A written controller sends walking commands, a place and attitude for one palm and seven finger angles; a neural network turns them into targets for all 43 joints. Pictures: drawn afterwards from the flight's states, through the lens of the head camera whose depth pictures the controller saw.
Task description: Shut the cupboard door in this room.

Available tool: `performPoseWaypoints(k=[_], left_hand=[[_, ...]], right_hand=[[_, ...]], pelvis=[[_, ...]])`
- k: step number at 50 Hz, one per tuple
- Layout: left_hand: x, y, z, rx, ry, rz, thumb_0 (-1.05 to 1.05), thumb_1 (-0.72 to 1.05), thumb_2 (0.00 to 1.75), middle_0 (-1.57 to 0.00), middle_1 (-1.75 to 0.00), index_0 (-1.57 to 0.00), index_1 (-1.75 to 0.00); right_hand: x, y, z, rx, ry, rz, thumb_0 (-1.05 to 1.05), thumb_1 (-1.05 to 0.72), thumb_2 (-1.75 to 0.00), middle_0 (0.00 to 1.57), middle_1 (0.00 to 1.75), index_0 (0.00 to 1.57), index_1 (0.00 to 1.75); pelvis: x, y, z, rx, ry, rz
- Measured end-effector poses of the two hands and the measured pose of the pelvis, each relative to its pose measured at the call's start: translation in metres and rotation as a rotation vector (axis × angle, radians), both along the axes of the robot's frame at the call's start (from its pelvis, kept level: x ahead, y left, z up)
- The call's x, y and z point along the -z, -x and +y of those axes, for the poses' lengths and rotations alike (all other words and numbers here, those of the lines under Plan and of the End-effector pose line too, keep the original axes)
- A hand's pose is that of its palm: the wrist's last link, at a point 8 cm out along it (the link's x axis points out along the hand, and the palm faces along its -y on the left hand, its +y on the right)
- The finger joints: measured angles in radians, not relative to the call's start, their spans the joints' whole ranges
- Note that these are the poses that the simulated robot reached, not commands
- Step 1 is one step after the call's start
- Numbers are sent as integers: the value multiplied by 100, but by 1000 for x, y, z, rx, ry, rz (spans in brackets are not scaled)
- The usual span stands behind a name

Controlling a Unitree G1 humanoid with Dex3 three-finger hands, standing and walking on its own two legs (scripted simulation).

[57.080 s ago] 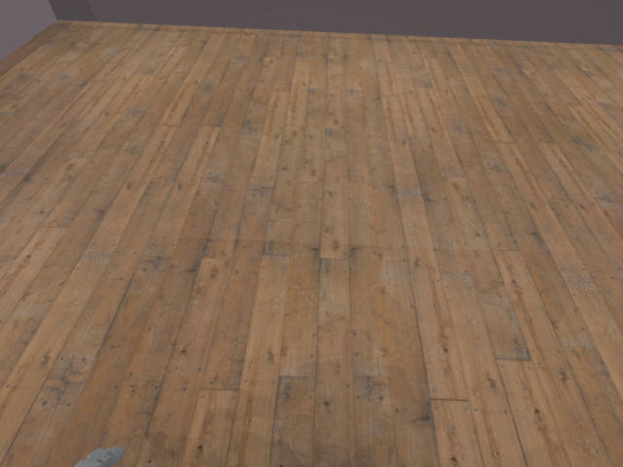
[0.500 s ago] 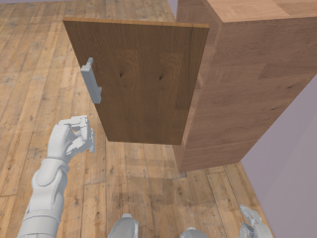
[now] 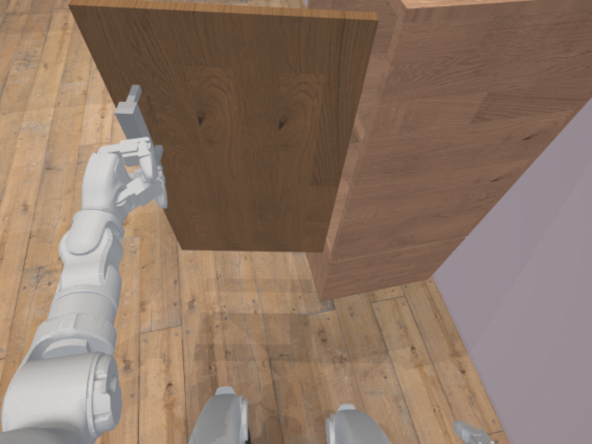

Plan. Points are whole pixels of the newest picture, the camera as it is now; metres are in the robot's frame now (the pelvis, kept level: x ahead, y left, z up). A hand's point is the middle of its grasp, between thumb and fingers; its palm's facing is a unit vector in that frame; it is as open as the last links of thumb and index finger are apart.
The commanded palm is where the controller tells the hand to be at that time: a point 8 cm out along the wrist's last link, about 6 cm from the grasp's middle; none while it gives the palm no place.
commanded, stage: bring the fist close to the handle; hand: left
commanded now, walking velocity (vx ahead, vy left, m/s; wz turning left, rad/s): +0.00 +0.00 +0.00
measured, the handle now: (145, 134) +0.54 +0.22 +0.07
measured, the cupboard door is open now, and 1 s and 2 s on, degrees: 77 72 58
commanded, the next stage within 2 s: push the door shut along its arc in 0.38 s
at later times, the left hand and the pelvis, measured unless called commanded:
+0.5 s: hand (158, 182) +0.45 +0.19 +0.07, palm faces -0.02 -1.00 +0.00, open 3.1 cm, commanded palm +0.42 +0.24 +0.07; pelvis +0.00 +0.00 +0.00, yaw -1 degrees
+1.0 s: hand (161, 153) +0.49 +0.19 +0.08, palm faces -0.13 -0.99 -0.01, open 3.1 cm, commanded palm +0.50 +0.22 +0.07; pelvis -0.01 +0.00 -0.02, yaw -1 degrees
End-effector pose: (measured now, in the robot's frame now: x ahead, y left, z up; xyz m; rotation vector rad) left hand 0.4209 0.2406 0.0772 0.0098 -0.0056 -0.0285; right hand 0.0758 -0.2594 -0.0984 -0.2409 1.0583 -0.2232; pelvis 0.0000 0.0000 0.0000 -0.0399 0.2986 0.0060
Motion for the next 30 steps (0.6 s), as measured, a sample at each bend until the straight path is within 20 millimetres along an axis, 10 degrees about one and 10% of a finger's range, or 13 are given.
performPoseWaypoints(k=[13,30], left_hand=[[9,-3,5,-15,3,24,1,90,90,-130,-150,-130,-150],[3,-8,3,4,-2,8,1,90,90,-130,-150,-130,-150]], right_hand=[[7,38,-4,69,-25,122,1,-91,-90,20,30,21,30],[3,6,-7,30,-7,40,1,-91,-90,20,30,21,30]], pelvis=[[0,-3,-3,20,-9,15],[1,-2,-4,11,-2,14]])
